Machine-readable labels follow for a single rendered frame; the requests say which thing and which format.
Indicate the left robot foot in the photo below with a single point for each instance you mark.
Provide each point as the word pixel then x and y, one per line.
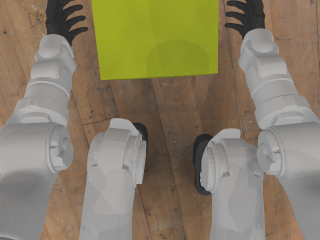
pixel 142 130

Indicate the robot left shin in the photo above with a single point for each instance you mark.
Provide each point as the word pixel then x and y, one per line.
pixel 94 150

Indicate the right robot hand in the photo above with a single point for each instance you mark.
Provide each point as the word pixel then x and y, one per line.
pixel 253 17

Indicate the left robot hand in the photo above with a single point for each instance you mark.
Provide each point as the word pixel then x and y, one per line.
pixel 57 23

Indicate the right robot upper arm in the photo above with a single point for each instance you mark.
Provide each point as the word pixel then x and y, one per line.
pixel 291 152

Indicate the robot left forearm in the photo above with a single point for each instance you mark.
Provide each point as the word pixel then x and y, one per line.
pixel 49 86

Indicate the left robot upper arm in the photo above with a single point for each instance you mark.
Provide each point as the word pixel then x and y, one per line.
pixel 31 156

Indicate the robot right forearm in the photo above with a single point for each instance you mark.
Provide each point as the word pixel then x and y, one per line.
pixel 270 84

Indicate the carton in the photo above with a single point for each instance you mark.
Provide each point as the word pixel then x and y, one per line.
pixel 145 39

